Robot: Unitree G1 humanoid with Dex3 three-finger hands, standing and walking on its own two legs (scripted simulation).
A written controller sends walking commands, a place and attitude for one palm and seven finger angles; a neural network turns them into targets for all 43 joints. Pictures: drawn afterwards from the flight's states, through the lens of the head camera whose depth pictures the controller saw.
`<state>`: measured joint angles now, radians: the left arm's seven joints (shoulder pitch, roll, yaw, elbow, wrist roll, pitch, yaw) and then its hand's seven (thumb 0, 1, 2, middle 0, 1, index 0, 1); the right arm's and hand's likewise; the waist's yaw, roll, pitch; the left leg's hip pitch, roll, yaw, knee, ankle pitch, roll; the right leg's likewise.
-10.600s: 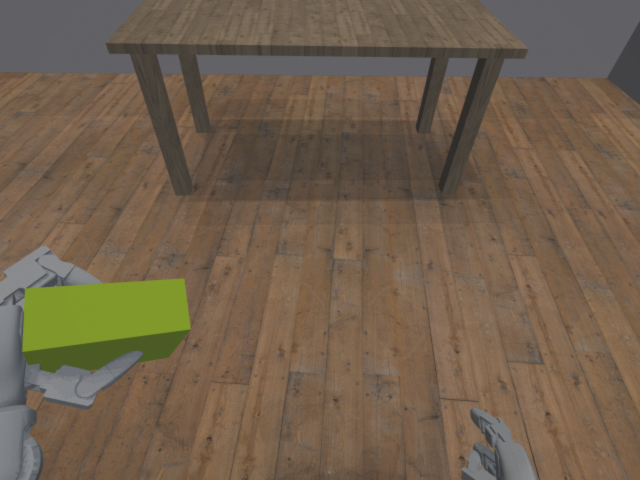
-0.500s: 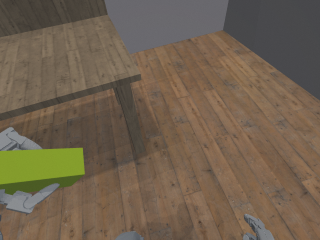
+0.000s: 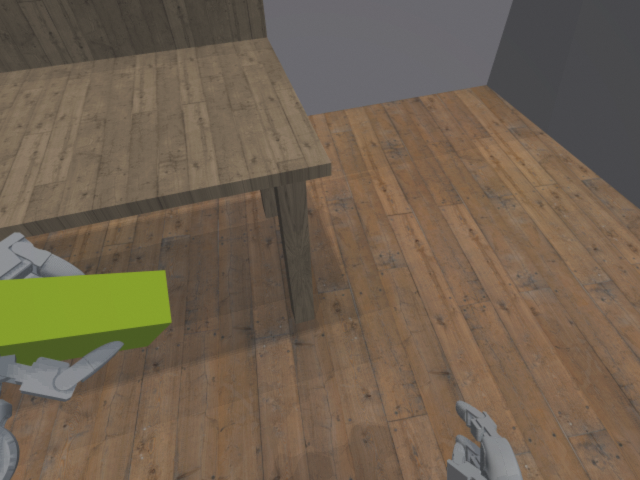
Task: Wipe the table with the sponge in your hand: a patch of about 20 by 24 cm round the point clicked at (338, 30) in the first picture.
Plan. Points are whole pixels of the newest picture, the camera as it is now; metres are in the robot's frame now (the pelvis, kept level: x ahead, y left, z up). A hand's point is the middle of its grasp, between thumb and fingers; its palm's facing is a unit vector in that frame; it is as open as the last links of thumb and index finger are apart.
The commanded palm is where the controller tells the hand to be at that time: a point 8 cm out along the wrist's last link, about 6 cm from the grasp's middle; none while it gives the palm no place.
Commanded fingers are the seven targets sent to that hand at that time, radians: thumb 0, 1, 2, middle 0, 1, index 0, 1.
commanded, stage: take the last steps up to it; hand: left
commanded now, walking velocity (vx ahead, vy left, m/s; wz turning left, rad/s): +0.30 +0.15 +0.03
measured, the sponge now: (111, 316) +0.23 +0.22 +0.16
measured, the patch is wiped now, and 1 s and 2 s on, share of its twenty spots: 0.00 0.00 0.00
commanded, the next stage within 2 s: come to a stop and stand still in 0.84 s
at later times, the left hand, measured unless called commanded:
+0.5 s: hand (45, 222) +0.33 +0.33 +0.18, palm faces +0.38 -0.81 -0.45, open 9.5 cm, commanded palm +0.26 +0.37 +0.19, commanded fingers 0.00 0.10 1.30 -1.20 -1.60 -1.20 -1.60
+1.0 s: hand (58, 188) +0.40 +0.35 +0.17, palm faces +0.35 -0.81 -0.47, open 9.5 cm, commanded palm +0.33 +0.40 +0.19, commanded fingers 0.00 0.10 1.30 -1.20 -1.60 -1.20 -1.60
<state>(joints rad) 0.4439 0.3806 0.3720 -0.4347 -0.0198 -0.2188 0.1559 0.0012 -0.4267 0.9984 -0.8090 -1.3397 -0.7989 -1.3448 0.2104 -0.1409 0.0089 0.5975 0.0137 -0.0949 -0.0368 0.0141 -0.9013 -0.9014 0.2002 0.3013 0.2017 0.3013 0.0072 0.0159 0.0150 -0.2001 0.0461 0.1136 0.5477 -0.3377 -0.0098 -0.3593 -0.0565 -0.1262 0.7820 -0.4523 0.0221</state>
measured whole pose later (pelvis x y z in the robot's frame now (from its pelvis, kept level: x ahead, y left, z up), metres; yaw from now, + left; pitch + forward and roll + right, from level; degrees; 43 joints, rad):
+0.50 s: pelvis +0.10 +0.09 +0.00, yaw +0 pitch +0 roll +1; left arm 0.44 0.42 0.40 -0.53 -0.01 -0.25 0.16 0.00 -0.43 1.00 -0.81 -1.34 -0.80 -1.34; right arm 0.17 -0.18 -0.05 0.59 0.01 -0.09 -0.04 0.02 -0.90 -0.90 0.20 0.30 0.20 0.30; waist -0.02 -0.05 0.09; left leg -0.31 0.05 0.17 0.57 -0.26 0.03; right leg -0.41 -0.09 -0.06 1.11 -0.54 0.02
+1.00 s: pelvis +0.18 +0.12 +0.01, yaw +1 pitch +0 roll +3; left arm 0.48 0.35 0.34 -0.51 -0.01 -0.24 0.14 0.00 -0.43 1.00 -0.81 -1.34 -0.80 -1.34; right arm 0.17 -0.25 -0.03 0.61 0.00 -0.05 -0.04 0.02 -0.90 -0.90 0.20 0.30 0.20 0.30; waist -0.01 -0.03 0.11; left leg -0.47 0.08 0.07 0.86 -0.32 -0.03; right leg -0.24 -0.11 -0.17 0.51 -0.28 -0.02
